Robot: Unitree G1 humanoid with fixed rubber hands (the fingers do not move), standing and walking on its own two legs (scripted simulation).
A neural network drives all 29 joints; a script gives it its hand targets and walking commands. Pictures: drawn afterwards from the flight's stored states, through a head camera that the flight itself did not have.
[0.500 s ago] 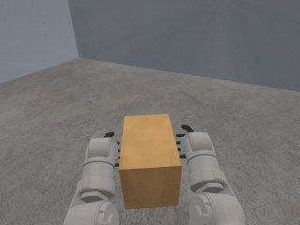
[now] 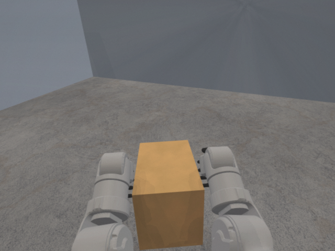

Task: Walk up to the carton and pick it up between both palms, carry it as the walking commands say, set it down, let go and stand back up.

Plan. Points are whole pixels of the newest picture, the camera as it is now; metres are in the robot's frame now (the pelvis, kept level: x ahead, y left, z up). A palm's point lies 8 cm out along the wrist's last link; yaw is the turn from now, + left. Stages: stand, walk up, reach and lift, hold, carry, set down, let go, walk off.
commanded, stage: carry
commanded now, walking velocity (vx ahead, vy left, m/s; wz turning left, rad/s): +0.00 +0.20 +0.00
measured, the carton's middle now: (167, 187) +0.33 +0.00 +0.02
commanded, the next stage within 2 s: none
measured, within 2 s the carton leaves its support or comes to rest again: neither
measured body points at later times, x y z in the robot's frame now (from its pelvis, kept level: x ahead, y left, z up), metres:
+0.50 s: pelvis -0.01 +0.06 +0.02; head -0.07 +0.07 +0.46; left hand +0.28 +0.21 +0.11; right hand +0.32 -0.03 +0.12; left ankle +0.01 +0.11 -0.71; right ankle +0.00 -0.06 -0.69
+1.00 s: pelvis -0.01 +0.05 +0.02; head -0.04 +0.05 +0.46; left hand +0.30 +0.18 +0.11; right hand +0.32 -0.06 +0.11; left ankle +0.00 +0.12 -0.70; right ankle +0.00 -0.06 -0.71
